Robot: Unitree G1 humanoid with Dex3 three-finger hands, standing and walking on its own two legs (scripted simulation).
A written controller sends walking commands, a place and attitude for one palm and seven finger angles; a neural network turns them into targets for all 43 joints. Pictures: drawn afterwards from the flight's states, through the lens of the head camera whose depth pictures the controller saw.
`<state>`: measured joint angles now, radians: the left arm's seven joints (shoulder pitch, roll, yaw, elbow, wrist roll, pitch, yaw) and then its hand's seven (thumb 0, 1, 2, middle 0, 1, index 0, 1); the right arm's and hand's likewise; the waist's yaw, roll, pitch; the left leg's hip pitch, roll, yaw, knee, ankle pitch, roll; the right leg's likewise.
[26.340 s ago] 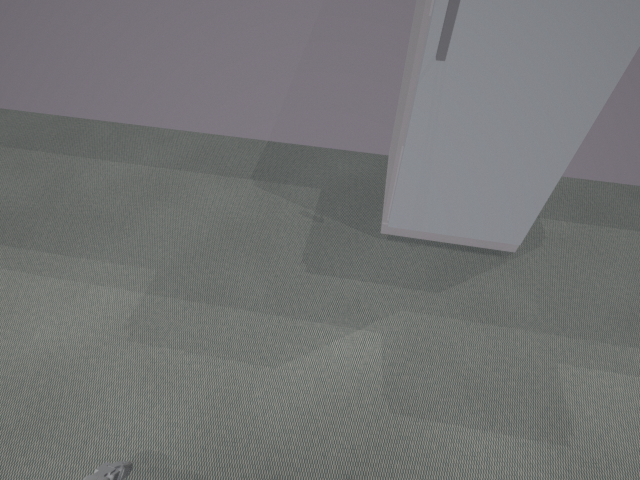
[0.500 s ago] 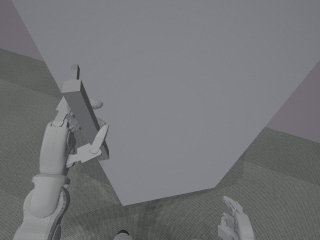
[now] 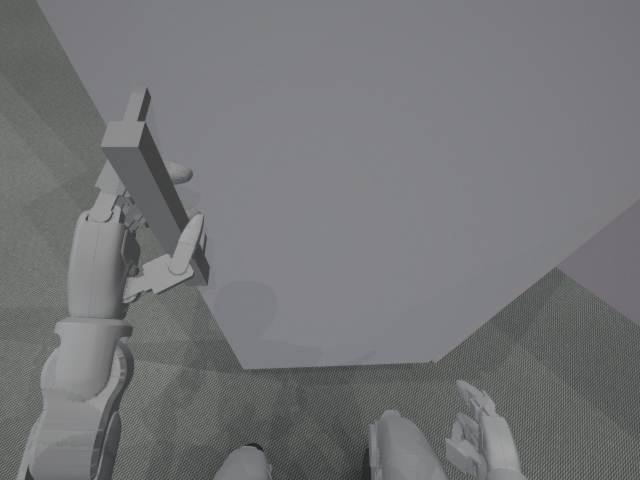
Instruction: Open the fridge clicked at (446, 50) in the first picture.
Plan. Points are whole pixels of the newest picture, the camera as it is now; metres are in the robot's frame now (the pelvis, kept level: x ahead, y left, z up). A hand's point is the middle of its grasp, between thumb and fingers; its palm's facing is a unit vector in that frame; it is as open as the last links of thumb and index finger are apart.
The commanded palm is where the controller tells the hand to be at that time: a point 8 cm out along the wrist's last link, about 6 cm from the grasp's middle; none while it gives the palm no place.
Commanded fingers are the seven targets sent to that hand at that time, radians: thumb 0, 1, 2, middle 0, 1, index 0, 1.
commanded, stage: walk backward, drawing the door open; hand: left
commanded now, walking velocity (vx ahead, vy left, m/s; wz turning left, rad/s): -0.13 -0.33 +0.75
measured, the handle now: (174, 205) +0.35 +0.17 +0.15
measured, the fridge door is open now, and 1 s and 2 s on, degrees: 47 75 70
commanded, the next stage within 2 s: stop walking and hold the door back in 0.62 s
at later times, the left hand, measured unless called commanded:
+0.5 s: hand (224, 412) +0.17 +0.09 +0.15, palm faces +0.51 -0.83 -0.22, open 6.8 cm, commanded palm +0.11 +0.13 +0.14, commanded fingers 0.00 0.90 0.90 -0.45 -1.40 -0.45 -1.40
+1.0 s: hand out of the picture +0.11 +0.05 +0.15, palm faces +0.79 -0.56 -0.23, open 6.1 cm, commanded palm +0.07 +0.08 +0.14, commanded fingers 0.00 0.90 0.90 -0.45 -1.40 -0.45 -1.40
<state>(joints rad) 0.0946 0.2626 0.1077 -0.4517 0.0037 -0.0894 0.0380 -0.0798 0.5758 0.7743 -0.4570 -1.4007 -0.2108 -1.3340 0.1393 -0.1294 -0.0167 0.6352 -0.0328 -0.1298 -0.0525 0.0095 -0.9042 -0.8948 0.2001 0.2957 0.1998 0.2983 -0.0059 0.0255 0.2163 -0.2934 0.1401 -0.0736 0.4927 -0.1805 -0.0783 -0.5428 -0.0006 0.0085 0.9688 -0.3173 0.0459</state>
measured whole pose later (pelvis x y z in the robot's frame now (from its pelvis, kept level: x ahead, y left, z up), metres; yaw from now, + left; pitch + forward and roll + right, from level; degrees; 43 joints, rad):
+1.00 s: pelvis -0.03 -0.33 +0.00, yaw +38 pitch -2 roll +1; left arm -0.20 0.32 0.18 0.11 -0.03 -0.15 0.10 -0.07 0.57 0.81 -0.46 -1.40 -0.41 -1.39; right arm 0.14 -0.29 -0.03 0.67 0.01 -0.06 -0.10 0.01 -0.91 -0.90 0.20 0.30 0.20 0.30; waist 0.02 -0.02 0.07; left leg -0.35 -0.02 0.09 0.78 -0.43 -0.02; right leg -0.25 -0.13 -0.16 0.55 -0.26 0.02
